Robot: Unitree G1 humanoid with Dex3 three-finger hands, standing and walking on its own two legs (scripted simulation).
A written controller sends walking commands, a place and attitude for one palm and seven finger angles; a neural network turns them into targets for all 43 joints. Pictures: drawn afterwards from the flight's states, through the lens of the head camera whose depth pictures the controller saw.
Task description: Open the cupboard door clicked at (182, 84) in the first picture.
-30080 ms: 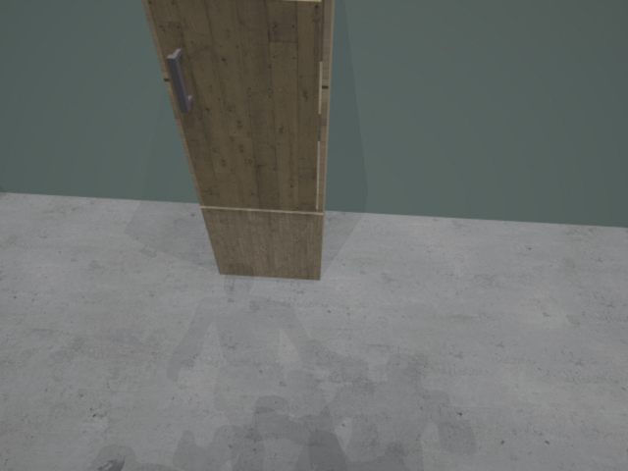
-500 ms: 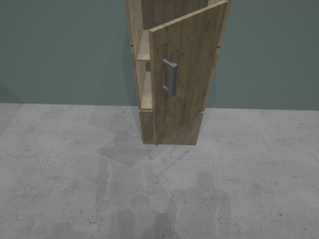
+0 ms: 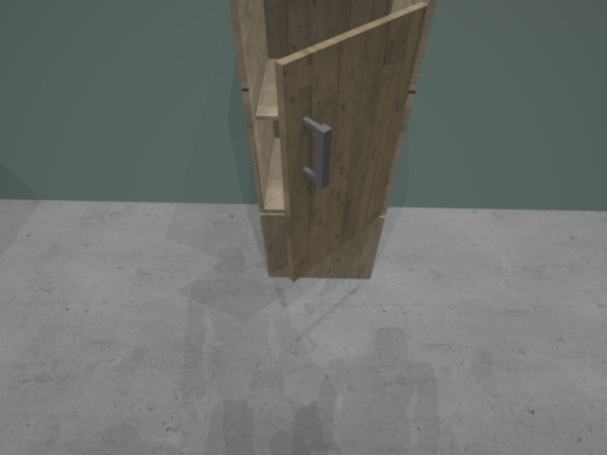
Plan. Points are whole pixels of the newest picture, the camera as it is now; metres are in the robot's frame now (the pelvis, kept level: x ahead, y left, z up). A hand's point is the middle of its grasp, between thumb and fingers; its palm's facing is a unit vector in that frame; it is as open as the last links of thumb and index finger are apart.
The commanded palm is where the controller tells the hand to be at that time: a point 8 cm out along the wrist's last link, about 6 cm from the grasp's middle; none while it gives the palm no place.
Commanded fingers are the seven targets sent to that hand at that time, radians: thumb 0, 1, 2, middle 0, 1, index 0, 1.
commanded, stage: walk to a spot facing it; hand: left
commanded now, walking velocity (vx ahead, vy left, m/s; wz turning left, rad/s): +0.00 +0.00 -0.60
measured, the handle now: (315, 153) +0.60 +0.01 +0.05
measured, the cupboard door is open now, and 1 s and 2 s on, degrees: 44 44 44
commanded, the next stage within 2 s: none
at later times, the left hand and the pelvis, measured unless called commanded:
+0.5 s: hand out of the picture +0.10 +0.20 -0.17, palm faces -0.16 -0.95 -0.26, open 7.4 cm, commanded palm none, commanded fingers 0.00 0.90 0.90 -0.20 -0.30 -0.20 -0.30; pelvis -0.01 +0.01 -0.01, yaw -14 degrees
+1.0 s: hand (233, 449) +0.17 +0.13 -0.19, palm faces -0.46 -0.87 -0.19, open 7.4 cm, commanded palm none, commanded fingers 0.00 0.90 0.90 -0.20 -0.30 -0.20 -0.30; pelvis +0.01 -0.01 -0.01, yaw -32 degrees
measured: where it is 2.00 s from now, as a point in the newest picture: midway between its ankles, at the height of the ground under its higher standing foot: outside the picture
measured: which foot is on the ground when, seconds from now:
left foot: down 0.00-0.58, up 0.60-0.94, down 0.96-1.00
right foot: down 0.00-0.28, up 0.30-0.56, down 0.58-0.96, up 0.98-1.00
